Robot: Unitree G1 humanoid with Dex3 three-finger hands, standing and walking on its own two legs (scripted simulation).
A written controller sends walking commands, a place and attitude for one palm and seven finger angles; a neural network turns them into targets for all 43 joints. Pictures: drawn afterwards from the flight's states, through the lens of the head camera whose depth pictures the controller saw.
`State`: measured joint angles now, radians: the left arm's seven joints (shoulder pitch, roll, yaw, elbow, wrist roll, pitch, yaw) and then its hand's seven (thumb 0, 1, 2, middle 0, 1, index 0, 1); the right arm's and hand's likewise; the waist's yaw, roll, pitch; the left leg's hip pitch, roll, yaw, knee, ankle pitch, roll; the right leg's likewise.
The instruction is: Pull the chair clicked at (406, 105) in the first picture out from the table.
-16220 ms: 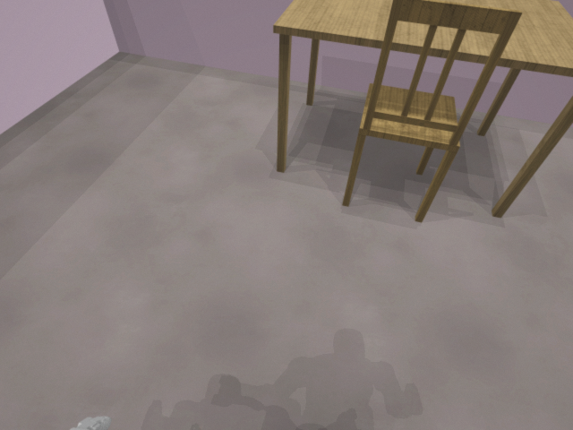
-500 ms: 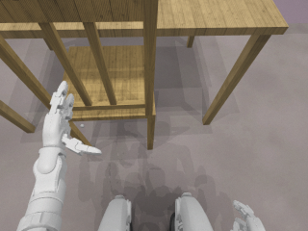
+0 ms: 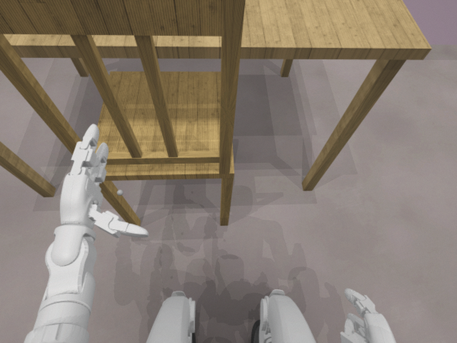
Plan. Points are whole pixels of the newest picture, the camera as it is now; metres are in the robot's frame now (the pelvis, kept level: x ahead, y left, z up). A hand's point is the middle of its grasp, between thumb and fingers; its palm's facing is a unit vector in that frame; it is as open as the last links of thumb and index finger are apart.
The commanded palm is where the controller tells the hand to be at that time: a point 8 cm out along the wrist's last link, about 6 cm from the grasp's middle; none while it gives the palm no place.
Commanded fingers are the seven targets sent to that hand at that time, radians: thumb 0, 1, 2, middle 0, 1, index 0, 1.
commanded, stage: push the fingers through the gap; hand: left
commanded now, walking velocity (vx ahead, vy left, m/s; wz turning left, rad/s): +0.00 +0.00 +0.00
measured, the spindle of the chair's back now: (115, 109) +0.52 +0.23 +0.04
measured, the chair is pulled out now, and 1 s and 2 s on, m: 0.00 0.00 0.00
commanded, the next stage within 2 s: hook a spindle and tug to test in 1.54 s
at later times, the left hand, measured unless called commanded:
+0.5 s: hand (124, 162) +0.41 +0.20 +0.02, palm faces +0.05 -1.00 -0.04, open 16.9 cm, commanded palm +0.39 +0.24 +0.02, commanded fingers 0.00 -0.50 0.30 -0.06 -0.08 -0.06 -0.08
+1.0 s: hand (129, 140) +0.46 +0.20 +0.02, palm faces +0.07 -1.00 -0.04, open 17.0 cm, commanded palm +0.44 +0.24 +0.02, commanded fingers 0.00 -0.50 0.30 -0.06 -0.08 -0.06 -0.08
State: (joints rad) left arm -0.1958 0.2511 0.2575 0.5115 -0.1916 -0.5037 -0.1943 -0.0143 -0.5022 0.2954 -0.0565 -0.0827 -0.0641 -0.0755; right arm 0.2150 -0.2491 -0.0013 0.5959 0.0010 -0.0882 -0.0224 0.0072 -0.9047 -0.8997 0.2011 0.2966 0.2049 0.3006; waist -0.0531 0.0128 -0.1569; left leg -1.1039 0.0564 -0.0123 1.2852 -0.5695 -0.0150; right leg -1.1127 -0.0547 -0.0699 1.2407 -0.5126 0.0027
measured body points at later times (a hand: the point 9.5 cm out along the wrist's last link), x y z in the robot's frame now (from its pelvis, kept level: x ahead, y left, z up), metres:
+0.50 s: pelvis +0.00 +0.01 +0.00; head +0.13 +0.02 +0.43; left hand +0.41 +0.25 +0.03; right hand +0.09 -0.25 -0.12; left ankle +0.02 +0.13 -0.62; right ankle +0.04 -0.13 -0.62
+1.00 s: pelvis +0.00 +0.00 -0.01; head +0.14 +0.02 +0.42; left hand +0.45 +0.25 +0.03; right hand +0.06 -0.26 -0.13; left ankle +0.02 +0.13 -0.62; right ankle +0.04 -0.13 -0.62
